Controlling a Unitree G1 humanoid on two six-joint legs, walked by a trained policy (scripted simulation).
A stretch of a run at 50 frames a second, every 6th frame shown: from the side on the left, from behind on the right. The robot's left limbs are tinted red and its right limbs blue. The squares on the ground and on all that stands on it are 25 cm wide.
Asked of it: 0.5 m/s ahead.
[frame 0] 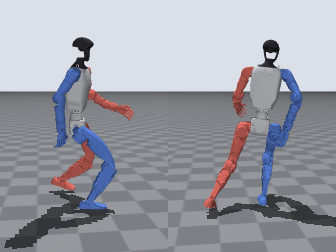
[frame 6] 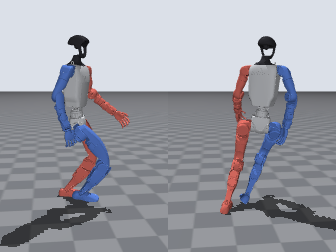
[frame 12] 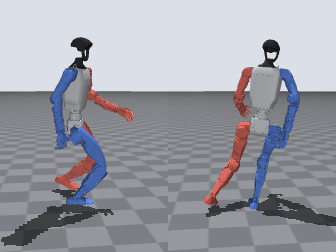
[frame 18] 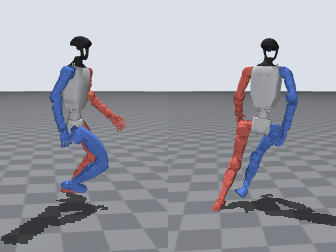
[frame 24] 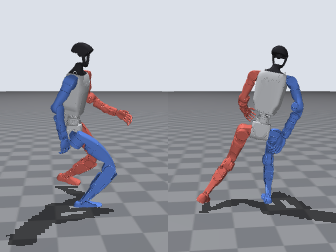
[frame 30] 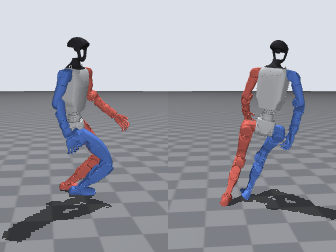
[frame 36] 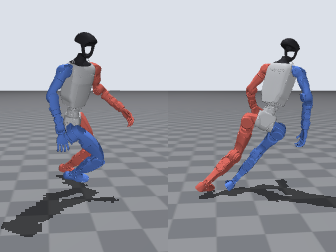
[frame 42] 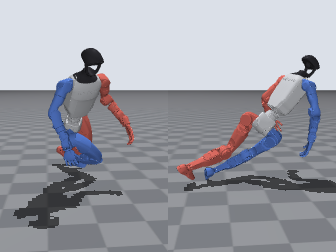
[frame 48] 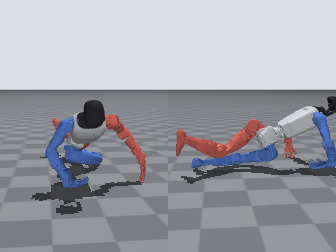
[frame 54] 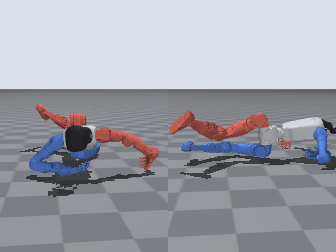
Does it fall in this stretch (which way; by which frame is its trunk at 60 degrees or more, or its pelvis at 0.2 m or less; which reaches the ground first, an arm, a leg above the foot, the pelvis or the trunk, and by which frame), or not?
yes: goes over to its right; its trunk at 60 degrees or more by frame 48; the right arm reaches the ground first, by frame 48
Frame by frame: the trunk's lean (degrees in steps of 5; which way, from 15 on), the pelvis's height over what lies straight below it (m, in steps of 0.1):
0: 10, 0.7
6: 5, 0.7
12: 10, 0.7
18: 5, 0.7
24: 15 forward and to its right, 0.6
30: 10, 0.6
36: 20 forward and to its right, 0.6
42: 40 to its right, 0.5
48: 65 to its right, 0.3
54: 80 to its right, 0.2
